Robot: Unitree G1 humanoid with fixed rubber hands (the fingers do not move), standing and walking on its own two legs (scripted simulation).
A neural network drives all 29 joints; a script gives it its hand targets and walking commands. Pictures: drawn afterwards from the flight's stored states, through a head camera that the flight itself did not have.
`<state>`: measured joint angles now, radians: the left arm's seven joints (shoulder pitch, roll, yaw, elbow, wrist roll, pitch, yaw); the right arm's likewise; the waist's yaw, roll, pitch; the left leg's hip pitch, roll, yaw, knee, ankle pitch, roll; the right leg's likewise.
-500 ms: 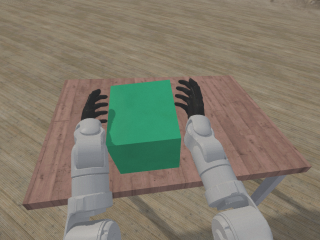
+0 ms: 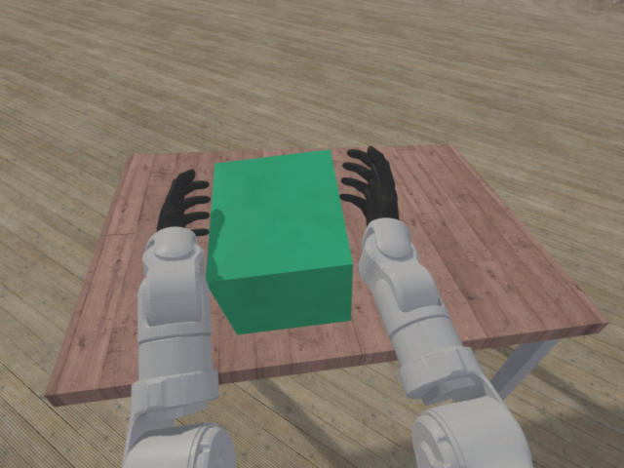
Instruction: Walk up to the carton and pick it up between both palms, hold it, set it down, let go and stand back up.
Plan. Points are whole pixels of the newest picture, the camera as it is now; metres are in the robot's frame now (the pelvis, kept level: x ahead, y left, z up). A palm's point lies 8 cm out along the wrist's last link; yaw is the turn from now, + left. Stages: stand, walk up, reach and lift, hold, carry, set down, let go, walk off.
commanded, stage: hold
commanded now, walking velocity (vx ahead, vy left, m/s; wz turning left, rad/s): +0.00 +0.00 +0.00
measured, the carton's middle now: (283, 242) +0.40 +0.01 +0.11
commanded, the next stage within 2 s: set down in 0.08 s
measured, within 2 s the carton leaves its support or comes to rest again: neither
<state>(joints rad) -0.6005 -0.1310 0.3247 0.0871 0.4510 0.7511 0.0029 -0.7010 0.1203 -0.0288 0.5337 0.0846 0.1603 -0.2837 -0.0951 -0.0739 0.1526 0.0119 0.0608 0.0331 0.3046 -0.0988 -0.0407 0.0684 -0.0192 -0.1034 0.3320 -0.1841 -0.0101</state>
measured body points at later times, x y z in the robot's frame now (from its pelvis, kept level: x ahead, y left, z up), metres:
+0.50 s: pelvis +0.02 +0.01 +0.00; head -0.02 +0.03 +0.45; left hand +0.39 +0.16 +0.15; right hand +0.40 -0.09 +0.20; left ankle +0.06 +0.15 -0.75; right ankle +0.02 -0.11 -0.75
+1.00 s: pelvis +0.02 -0.01 +0.00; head +0.02 +0.01 +0.45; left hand +0.39 +0.16 +0.10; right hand +0.42 -0.09 +0.14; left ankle +0.06 +0.14 -0.75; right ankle +0.02 -0.11 -0.75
